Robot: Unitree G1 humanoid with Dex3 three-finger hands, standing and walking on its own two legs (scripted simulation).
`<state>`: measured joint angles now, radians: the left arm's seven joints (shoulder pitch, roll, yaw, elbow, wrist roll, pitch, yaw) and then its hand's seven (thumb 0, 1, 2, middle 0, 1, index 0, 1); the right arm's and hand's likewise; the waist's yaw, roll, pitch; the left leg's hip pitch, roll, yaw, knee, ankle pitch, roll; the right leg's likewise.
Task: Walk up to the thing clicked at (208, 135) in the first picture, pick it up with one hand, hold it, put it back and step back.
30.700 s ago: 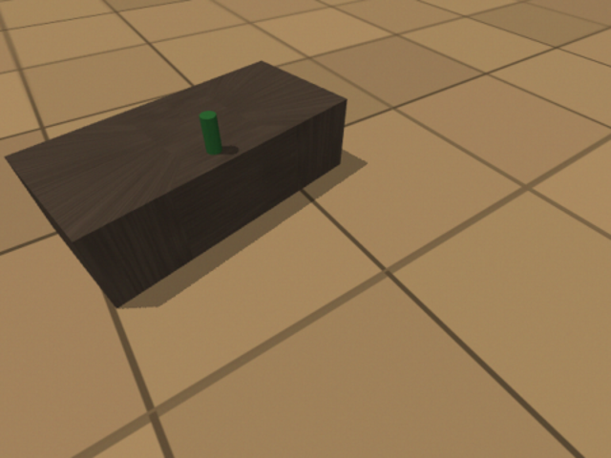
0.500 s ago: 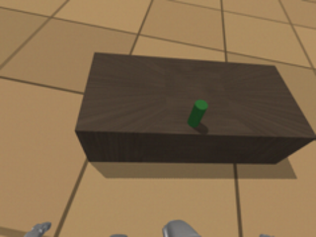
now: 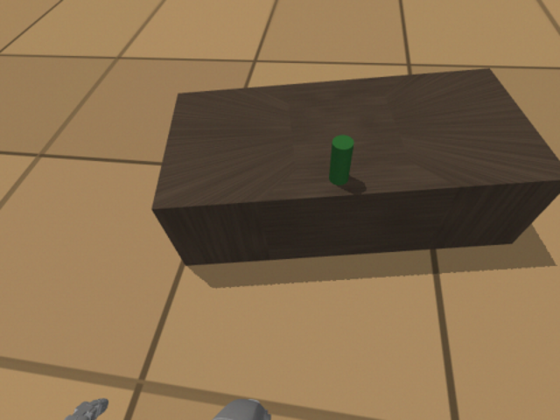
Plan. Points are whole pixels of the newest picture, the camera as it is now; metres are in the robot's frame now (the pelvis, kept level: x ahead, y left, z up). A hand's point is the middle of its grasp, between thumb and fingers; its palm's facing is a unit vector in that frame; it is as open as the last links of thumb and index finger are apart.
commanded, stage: step back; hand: right
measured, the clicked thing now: (340, 161) +0.86 -0.14 -0.30
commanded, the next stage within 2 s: stand in 1.70 s
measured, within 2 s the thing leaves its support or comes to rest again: neither
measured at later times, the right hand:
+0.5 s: hand out of the picture -0.02 -0.31 -0.14, palm faces -0.09 +0.90 -0.43, open 7.4 cm
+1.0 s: hand out of the picture -0.21 -0.30 -0.15, palm faces -0.12 +0.92 -0.36, open 7.4 cm
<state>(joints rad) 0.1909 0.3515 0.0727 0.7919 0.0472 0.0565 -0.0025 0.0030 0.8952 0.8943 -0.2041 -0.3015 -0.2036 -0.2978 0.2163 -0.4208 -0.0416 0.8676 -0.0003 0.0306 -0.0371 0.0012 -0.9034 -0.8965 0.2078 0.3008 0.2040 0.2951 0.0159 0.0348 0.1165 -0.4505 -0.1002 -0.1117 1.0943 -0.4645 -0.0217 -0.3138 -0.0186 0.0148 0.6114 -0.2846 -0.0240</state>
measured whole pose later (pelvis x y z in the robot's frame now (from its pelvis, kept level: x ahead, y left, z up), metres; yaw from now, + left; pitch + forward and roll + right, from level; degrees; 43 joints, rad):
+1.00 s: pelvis -0.27 -0.04 +0.00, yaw +6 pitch -3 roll +1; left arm 0.25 0.42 0.07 0.96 0.03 0.02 -0.02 0.00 0.90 0.89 -0.20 -0.30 -0.20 -0.30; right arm 0.29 -0.36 -0.05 0.99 -0.05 0.00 0.02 0.00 -0.90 -0.90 0.21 0.30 0.21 0.30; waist 0.00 -0.02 0.03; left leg -0.18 -0.02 -0.03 0.56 -0.33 0.03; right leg -0.40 -0.03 0.01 0.89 -0.45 -0.01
